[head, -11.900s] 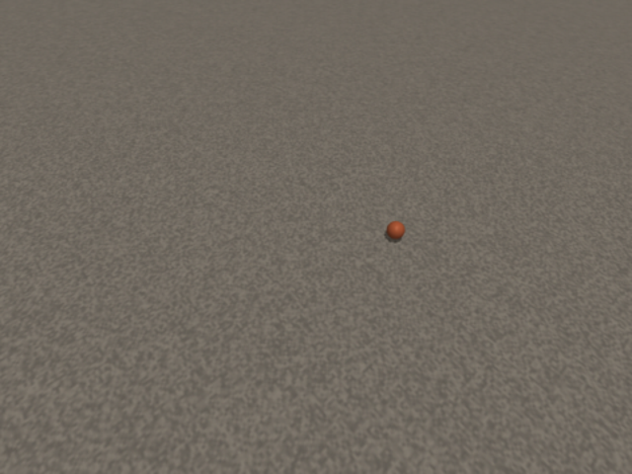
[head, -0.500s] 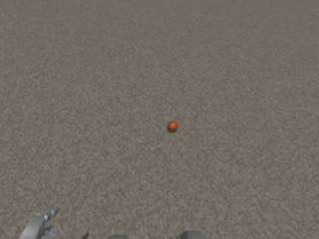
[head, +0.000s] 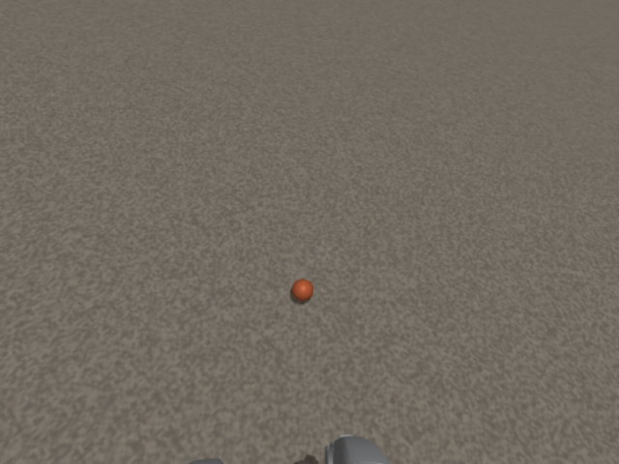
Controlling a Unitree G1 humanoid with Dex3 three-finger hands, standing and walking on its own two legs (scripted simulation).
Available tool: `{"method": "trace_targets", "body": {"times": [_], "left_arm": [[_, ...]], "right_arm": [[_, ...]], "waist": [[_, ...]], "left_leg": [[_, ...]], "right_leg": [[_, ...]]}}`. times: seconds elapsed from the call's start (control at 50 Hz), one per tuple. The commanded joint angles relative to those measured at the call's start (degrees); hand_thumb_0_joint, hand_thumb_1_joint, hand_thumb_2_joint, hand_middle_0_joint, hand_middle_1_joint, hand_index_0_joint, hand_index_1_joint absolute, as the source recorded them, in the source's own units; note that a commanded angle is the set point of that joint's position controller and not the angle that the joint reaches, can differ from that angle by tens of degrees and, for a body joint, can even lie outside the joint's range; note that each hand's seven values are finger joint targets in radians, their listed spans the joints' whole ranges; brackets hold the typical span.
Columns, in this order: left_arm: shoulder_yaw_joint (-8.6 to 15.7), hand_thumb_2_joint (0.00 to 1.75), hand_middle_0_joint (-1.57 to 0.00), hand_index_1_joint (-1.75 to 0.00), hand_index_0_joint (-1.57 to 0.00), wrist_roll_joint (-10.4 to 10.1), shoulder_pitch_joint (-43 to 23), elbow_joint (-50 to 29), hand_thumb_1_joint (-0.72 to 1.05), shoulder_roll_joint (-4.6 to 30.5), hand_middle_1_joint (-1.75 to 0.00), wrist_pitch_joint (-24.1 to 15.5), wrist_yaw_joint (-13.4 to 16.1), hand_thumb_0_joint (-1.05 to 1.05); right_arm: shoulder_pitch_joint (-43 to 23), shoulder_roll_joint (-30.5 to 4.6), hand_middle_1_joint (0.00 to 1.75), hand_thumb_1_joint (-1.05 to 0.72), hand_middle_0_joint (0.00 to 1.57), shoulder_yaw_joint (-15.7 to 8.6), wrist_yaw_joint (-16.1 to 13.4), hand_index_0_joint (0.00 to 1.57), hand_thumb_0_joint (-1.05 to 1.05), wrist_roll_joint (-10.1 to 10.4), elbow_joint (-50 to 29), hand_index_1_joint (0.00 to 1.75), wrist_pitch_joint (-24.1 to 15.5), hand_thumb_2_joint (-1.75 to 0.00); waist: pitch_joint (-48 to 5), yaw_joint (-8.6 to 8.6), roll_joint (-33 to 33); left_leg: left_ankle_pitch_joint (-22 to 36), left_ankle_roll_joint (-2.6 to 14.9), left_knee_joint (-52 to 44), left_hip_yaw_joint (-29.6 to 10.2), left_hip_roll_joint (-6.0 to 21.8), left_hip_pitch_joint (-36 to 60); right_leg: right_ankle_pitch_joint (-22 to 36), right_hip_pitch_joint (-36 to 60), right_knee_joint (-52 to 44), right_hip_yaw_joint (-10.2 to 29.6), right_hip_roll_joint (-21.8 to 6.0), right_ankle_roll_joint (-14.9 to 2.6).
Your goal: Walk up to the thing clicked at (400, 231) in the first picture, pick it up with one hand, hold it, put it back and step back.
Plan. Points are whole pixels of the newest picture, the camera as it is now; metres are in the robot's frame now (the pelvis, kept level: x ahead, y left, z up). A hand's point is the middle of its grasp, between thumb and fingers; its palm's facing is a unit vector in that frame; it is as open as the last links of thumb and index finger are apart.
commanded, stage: walk up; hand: left
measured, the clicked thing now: (302, 289) +0.78 -0.06 -0.71
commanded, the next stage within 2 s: none
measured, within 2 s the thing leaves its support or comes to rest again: neither
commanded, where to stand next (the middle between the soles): +0.43 -0.32 m, yaw +6 degrees
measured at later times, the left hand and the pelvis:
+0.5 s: hand (205, 443) +0.17 +0.13 -0.15, palm faces +0.04 -0.94 -0.33, open 7.4 cm; pelvis +0.15 -0.15 -0.01, yaw +3 degrees
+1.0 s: hand (315, 368) +0.29 -0.03 -0.14, palm faces +0.06 -0.92 -0.38, open 7.4 cm; pelvis +0.27 -0.32 -0.01, yaw +3 degrees
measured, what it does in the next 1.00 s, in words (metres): steps to the right: right foot, then left foot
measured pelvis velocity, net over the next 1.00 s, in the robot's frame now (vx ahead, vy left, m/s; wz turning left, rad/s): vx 0.27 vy -0.32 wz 0.04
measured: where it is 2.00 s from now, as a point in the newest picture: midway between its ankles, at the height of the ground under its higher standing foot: (391, 402)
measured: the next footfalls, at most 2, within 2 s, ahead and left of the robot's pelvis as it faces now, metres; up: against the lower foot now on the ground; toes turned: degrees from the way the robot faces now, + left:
right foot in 0.18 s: +0.17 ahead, -0.25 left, +0.00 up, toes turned -4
left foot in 0.48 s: +0.28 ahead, -0.05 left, +0.00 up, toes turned +9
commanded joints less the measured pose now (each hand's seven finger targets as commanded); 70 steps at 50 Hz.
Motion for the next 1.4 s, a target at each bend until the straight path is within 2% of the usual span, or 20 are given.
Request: {"method": "trace_targets", "body": {"times": [0.0,0.14,0.18,0.2,0.28,0.42,0.44,0.46,0.48,0.58,0.74,0.8,0.84,0.86,1.02,1.1,1.16,1.2,1.26,1.38], "left_arm": [[3.72,0.90,-0.20,-0.30,-0.20,-0.07,-1.37,-5.84,0.90,8.63,-0.30,-1.05,-0.53,0.00],[6.33,0.90,-0.20,-0.30,-0.20,0.72,6.96,-0.42,0.90,12.24,-0.30,-1.96,-0.03,0.00],[7.00,0.90,-0.20,-0.30,-0.20,0.78,8.17,-2.40,0.90,20.72,-0.30,-3.33,1.37,0.00],[6.77,0.90,-0.20,-0.30,-0.20,-0.10,3.08,-4.16,0.90,20.87,-0.30,-3.33,1.68,0.00],[4.74,0.90,-0.20,-0.30,-0.20,-0.16,-1.64,-4.29,0.90,14.14,-0.30,-4.10,2.90,0.00],[1.90,0.90,-0.20,-0.30,-0.20,0.00,-7.10,-9.00,0.90,10.03,-0.30,-3.19,2.27,0.00],[0.69,0.90,-0.20,-0.30,-0.20,-0.28,-6.09,-9.91,0.90,7.02,-0.30,-3.19,2.17,0.00],[-0.04,0.90,-0.20,-0.30,-0.20,-0.07,-2.83,-10.57,0.90,3.33,-0.30,-2.98,2.06,0.00],[2.21,0.90,-0.20,-0.30,-0.20,0.37,-0.09,-8.75,0.90,10.67,-0.30,-1.36,2.64,0.00],[3.60,0.90,-0.20,-0.30,-0.20,0.42,1.74,-4.41,0.90,12.11,-0.30,-1.06,1.94,0.00],[4.64,0.90,-0.20,-0.30,-0.20,0.16,1.59,-3.00,0.90,10.92,-0.30,-0.60,-0.44,0.00],[6.27,0.90,-0.20,-0.30,-0.20,0.88,12.76,1.98,0.90,13.36,-0.30,-1.55,0.85,0.00],[5.99,0.90,-0.20,-0.30,-0.20,1.12,8.73,-1.99,0.90,19.95,-0.30,-2.97,2.32,0.00],[5.78,0.90,-0.20,-0.30,-0.20,-0.01,2.81,-3.71,0.90,20.62,-0.30,-3.39,2.78,0.00],[3.06,0.90,-0.20,-0.30,-0.20,-1.00,3.43,-1.23,0.90,14.17,-0.30,-6.29,4.24,0.00],[0.69,0.90,-0.20,-0.30,-0.20,-1.83,1.05,-1.32,0.90,12.31,-0.30,-6.27,5.41,0.00],[-1.58,0.90,-0.20,-0.30,-0.20,-2.94,-0.66,-2.31,0.90,8.20,-0.30,-5.97,6.27,0.00],[-0.46,0.90,-0.20,-0.30,-0.20,-2.74,3.88,-2.58,0.90,9.57,-0.30,-5.35,6.28,0.00],[0.06,0.90,-0.20,-0.30,-0.20,-1.68,2.18,-0.55,0.90,10.93,-0.30,-4.60,6.26,0.00],[0.20,0.90,-0.20,-0.30,-0.20,-1.59,6.37,4.51,0.90,6.87,-0.30,-6.06,6.44,0.00]], "right_arm": [[1.74,-21.04,0.30,-0.90,0.20,-6.52,-0.98,0.20,0.00,-0.20,-2.52,0.30,-1.63,-0.90],[-2.00,-17.27,0.30,-0.90,0.20,-5.18,-0.87,0.20,0.00,-0.91,-1.26,0.30,0.51,-0.90],[-4.93,-11.86,0.30,-0.90,0.20,-3.16,-1.71,0.20,0.00,0.74,-4.13,0.30,0.83,-0.90],[-5.13,-14.60,0.30,-0.90,0.20,-3.92,-2.20,0.20,0.00,0.63,-2.80,0.30,0.94,-0.90],[2.27,-14.38,0.30,-0.90,0.20,-3.66,-0.80,0.20,0.00,0.84,3.46,0.30,-0.22,-0.90],[12.36,-12.72,0.30,-0.90,0.20,-4.83,-0.97,0.20,0.00,0.39,5.41,0.30,-1.33,-0.90],[16.31,-16.42,0.30,-0.90,0.20,-6.17,-1.72,0.20,0.00,-0.41,5.97,0.30,-1.44,-0.90],[17.43,-22.30,0.30,-0.90,0.20,-7.61,-2.43,0.20,0.00,-1.33,4.60,0.30,-1.55,-0.90],[12.94,-24.43,0.30,-0.90,0.20,-8.10,-2.91,0.20,0.00,-0.01,1.40,0.30,-1.14,-0.90],[2.63,-18.42,0.30,-0.90,0.20,-5.66,-2.12,0.20,0.00,0.16,0.66,0.30,-1.12,-0.90],[-4.35,-23.18,0.30,-0.90,0.20,-7.22,-0.62,0.20,0.00,-1.10,-0.03,0.30,-0.32,-0.90],[-3.19,-16.18,0.30,-0.90,0.20,-5.28,-0.85,0.20,0.00,-1.85,1.02,0.30,1.44,-0.90],[-6.70,-11.38,0.30,-0.90,0.20,-3.57,-1.70,0.20,0.00,0.26,-2.05,0.30,1.79,-0.90],[-7.15,-15.18,0.30,-0.90,0.20,-4.39,-1.82,0.20,0.00,0.67,-0.79,0.30,1.70,-0.90],[-3.06,-12.43,0.30,-0.90,0.20,-3.50,2.26,0.20,0.00,-0.16,1.59,0.30,0.54,-0.90],[-3.60,-8.86,0.30,-0.90,0.20,-2.71,2.25,0.20,0.00,0.39,0.53,0.30,1.00,-0.90],[2.49,-12.17,0.30,-0.90,0.20,-4.07,1.06,0.20,0.00,-0.09,2.03,0.30,1.10,-0.90],[7.21,-20.17,0.30,-0.90,0.20,-6.75,1.35,0.20,0.00,1.11,-0.64,0.30,1.35,-0.90],[-1.62,-16.30,0.30,-0.90,0.20,-5.58,1.20,0.20,0.00,1.15,-1.82,0.30,2.11,-0.90],[-9.22,-13.10,0.30,-0.90,0.20,-3.35,2.52,0.20,0.00,-0.43,-2.03,0.30,4.35,-0.90]], "waist": [[-1.81,-0.78,18.42],[-6.53,5.68,6.25],[-1.98,7.36,-15.77],[0.21,5.28,-9.56],[-0.68,1.14,-5.51],[-6.79,-4.65,2.09],[-9.66,-6.89,10.14],[-11.60,-5.89,20.44],[-11.50,-4.96,11.07],[-0.71,-0.24,11.10],[-2.16,1.95,20.58],[-5.81,7.59,1.68],[0.93,7.31,-13.39],[4.01,4.68,-5.09],[1.48,1.88,-0.27],[-3.29,0.18,2.06],[-9.73,-4.64,8.86],[-15.79,-5.68,15.61],[-3.23,-1.84,8.75],[-4.03,0.59,17.29]], "left_leg": [[1.94,12.51,-15.48,-12.19,14.07,0.59],[-14.94,6.63,6.92,-3.27,6.52,-14.34],[-19.67,2.35,34.62,-2.43,-3.99,-32.54],[-16.73,2.47,36.87,-8.30,-0.05,-29.31],[-11.02,2.47,23.38,-4.99,2.54,-20.48],[8.37,2.46,-4.97,-0.02,-2.87,10.73],[4.84,4.13,-9.94,-9.06,2.00,19.70],[-2.57,8.56,-14.89,-35.86,17.43,27.27],[-17.44,14.72,-20.30,-48.75,25.44,21.73],[-9.03,12.46,-17.48,-21.60,15.23,2.23],[-24.29,9.93,-14.96,-11.12,12.23,-10.62],[-28.68,6.05,10.60,-1.99,4.47,-20.06],[-19.64,1.80,37.82,-6.61,-3.84,-34.51],[-13.90,1.93,38.12,-11.71,-0.59,-32.00],[-6.89,2.15,14.55,-6.03,1.34,-17.92],[3.08,2.94,3.06,-2.33,-2.91,-4.07],[19.01,7.21,-5.61,-7.10,-1.34,17.76],[8.06,22.32,-14.32,-43.04,21.78,25.45],[-8.94,16.41,-17.58,-30.42,15.28,7.07],[-2.75,11.92,-9.82,-13.33,6.50,-9.45]], "right_leg": [[2.20,-1.10,-10.87,0.25,-4.38,0.53],[0.58,23.49,-26.01,-9.32,2.83,-1.03],[-14.27,22.75,-51.45,30.71,-16.79,-10.95],[-15.87,17.95,-52.74,31.74,-18.03,-13.15],[6.81,16.24,-41.14,11.06,-11.18,-14.12],[16.59,4.52,-27.78,-0.64,-6.45,-10.93],[13.75,-1.36,-16.39,-3.64,-2.90,-7.57],[-4.65,-13.80,-4.15,-3.53,4.03,-3.68],[-8.95,-14.13,3.42,3.09,2.61,-1.71],[1.13,-8.18,1.80,4.54,-3.08,0.12],[1.18,9.02,-15.92,-5.49,-1.84,-0.27],[-3.40,24.99,-25.97,-8.91,3.52,-0.80],[-28.89,17.22,-54.05,33.65,-15.95,-10.02],[-29.91,13.60,-56.08,35.58,-17.43,-11.47],[9.21,16.49,-43.19,12.49,-14.65,-14.86],[38.96,16.37,-33.73,1.53,-11.33,-10.68],[36.83,6.47,-15.71,-5.62,-4.85,-3.17],[-11.62,-7.26,5.48,-4.69,3.76,0.19],[-7.26,-5.94,1.09,0.74,-1.73,-1.37],[6.57,14.55,-22.08,-6.52,2.63,0.16]]}}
